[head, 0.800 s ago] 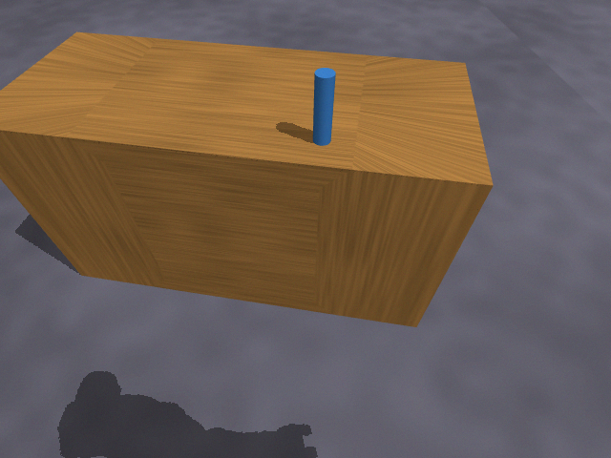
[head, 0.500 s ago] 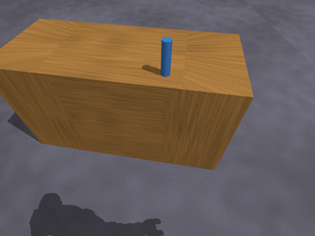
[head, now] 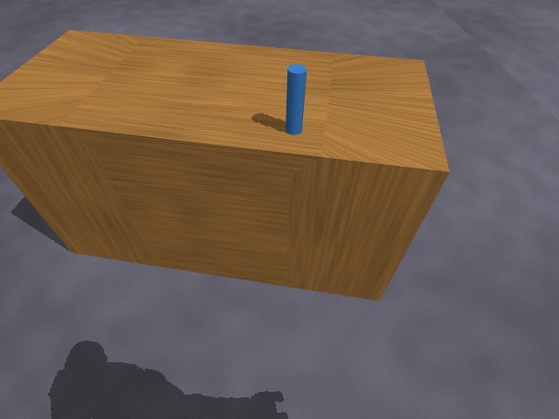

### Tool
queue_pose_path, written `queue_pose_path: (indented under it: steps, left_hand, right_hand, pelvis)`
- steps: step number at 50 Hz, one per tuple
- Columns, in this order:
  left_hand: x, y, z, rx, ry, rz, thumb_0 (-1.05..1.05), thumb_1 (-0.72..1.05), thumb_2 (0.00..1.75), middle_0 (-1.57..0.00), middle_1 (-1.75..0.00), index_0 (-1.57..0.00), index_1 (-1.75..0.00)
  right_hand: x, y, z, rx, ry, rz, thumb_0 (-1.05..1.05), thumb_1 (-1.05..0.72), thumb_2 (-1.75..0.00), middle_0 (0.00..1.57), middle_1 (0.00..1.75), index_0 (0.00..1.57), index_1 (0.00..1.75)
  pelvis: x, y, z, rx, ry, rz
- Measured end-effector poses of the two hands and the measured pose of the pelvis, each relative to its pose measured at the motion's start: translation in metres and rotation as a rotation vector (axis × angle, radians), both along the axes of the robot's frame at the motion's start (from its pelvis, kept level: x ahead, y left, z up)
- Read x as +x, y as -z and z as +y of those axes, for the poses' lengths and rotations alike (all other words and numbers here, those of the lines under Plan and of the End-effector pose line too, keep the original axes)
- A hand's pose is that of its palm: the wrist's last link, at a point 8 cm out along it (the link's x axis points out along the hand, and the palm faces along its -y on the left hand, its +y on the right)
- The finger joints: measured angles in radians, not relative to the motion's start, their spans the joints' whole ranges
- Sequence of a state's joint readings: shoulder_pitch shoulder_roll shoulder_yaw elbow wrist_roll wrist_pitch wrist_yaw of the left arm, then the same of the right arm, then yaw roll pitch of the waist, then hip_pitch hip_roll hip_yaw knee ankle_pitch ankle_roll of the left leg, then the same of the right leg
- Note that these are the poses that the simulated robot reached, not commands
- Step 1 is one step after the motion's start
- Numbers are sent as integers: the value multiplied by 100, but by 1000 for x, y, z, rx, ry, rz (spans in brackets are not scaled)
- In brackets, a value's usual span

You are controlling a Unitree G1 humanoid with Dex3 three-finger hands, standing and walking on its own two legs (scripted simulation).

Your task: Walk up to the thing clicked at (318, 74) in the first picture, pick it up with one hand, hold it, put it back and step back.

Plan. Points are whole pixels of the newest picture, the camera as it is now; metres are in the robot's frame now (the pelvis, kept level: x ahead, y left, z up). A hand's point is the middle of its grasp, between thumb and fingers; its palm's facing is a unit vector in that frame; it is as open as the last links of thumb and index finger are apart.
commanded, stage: stand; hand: left
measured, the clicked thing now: (295, 101) +0.80 -0.03 +0.00
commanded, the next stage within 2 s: walk up in 0.32 s
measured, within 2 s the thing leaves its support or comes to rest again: neither
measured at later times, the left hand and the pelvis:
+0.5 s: hand out of the picture +0.09 +0.26 -0.15, palm faces -0.09 -0.93 -0.35, open 7.4 cm; pelvis +0.02 -0.02 -0.01, yaw -4 degrees
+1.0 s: hand (200, 369) +0.23 +0.15 -0.19, palm faces -0.20 -0.93 -0.29, open 7.4 cm; pelvis +0.16 -0.10 -0.03, yaw -11 degrees
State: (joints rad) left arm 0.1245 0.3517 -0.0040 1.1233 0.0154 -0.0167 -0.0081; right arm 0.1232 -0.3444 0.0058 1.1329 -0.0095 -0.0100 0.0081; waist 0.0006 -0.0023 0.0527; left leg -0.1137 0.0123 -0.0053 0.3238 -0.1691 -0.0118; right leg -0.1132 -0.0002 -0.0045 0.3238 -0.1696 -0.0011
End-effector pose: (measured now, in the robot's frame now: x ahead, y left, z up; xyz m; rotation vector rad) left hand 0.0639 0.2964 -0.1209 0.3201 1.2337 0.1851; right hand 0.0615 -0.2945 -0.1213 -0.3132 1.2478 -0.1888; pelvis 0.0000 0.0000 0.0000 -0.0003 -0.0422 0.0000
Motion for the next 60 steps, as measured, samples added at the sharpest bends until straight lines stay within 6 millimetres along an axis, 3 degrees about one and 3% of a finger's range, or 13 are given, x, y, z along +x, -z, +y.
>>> queue_pose_path:
  steps: [18,23,29,33,35,42,46,49,55,60]
  left_hand:
    - [6,-2,4,-4,13,-7,1,91,90,-21,-30,-20,-30]
    - [17,-3,8,9,43,25,1,91,90,-21,-30,-21,-30]
    - [45,-6,-9,30,74,26,1,91,90,-20,-30,-20,-30]
    - [65,2,-32,65,92,11,1,91,90,-20,-30,-20,-30]
    - [70,8,-46,66,79,-6,1,91,90,-20,-30,-20,-30]
    - [90,13,-84,-12,82,32,1,91,90,-21,-30,-21,-30]
    - [121,28,-88,-38,111,39,1,91,90,-21,-30,-21,-30]
    - [158,38,-94,-38,149,43,1,91,90,-21,-30,-21,-30]
    - [248,18,-118,-49,237,-48,1,91,90,-21,-30,-20,-30]
    - [317,1,-141,-27,287,-108,1,91,90,-21,-30,-20,-30]
  right_hand:
    - [8,-1,1,0,-3,-33,1,-91,-90,21,30,20,30]
    - [-6,-9,-30,-57,52,-82,1,-90,-90,21,30,20,30]
    - [-20,-11,-91,-130,104,-25,1,-90,-90,21,30,20,30]
    - [-3,7,-136,-158,120,-22,1,-90,-90,21,30,20,30]
    - [11,13,-146,-158,118,-17,1,-91,-90,21,30,20,30]
    - [78,-6,-139,-100,72,-104,1,-91,-90,21,30,20,30]
    - [104,-14,-132,-108,60,-142,1,-91,-90,21,30,20,30]
    - [105,-17,-132,-133,100,-161,1,-91,-90,21,30,20,30]
    - [95,-35,-142,-142,204,-90,1,-90,-90,21,30,20,30]
    - [95,-35,-159,-132,234,-19,1,-90,-90,21,30,20,30]
  pelvis:
    - [4,1,1,3,11,7]
    - [15,5,-12,17,50,10]
    - [39,14,-45,26,104,-11]
    - [61,33,-75,-1,123,-25]
    - [70,38,-85,-24,119,-30]
    - [109,24,-98,-30,152,-14]
    - [136,28,-99,-31,165,-8]
    - [157,31,-102,-4,181,-16]
    - [201,13,-118,-10,198,-17]
    - [229,9,-139,-3,215,-19]
